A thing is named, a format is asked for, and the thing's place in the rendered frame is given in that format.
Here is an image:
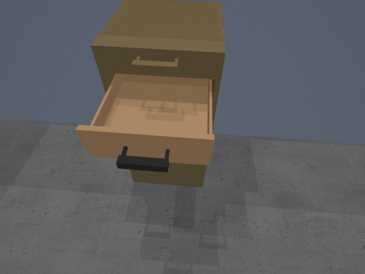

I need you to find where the drawer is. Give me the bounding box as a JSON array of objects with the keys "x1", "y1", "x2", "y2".
[{"x1": 76, "y1": 74, "x2": 214, "y2": 166}]

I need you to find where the cabinet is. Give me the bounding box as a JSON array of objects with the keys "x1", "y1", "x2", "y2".
[{"x1": 91, "y1": 0, "x2": 226, "y2": 187}]

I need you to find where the handle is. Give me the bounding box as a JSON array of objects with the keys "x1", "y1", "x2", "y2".
[
  {"x1": 132, "y1": 60, "x2": 178, "y2": 75},
  {"x1": 116, "y1": 146, "x2": 169, "y2": 172}
]

